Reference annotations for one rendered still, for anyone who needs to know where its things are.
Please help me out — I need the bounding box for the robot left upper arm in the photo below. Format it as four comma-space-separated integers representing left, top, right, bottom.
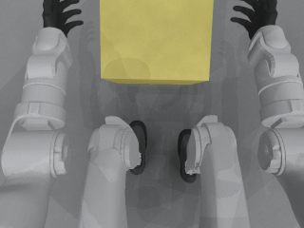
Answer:
0, 130, 71, 228

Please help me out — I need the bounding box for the left robot thigh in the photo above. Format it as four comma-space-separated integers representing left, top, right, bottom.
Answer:
78, 124, 137, 228

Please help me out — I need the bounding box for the left robot forearm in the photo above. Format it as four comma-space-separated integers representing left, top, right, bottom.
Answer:
1, 27, 73, 176

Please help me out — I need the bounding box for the carton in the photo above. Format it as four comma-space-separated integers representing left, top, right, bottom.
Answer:
100, 0, 214, 86

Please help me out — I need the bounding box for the robot left shin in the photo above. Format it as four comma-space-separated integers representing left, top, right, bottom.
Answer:
86, 116, 142, 169

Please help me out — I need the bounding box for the right robot forearm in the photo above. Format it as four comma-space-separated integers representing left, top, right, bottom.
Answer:
247, 25, 304, 128

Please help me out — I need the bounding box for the robot left hand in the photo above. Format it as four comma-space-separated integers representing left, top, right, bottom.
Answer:
42, 0, 84, 38

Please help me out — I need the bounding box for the robot right upper arm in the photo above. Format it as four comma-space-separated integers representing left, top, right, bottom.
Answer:
256, 127, 304, 228

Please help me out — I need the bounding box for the robot right hand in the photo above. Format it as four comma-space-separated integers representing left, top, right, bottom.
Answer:
230, 0, 278, 40

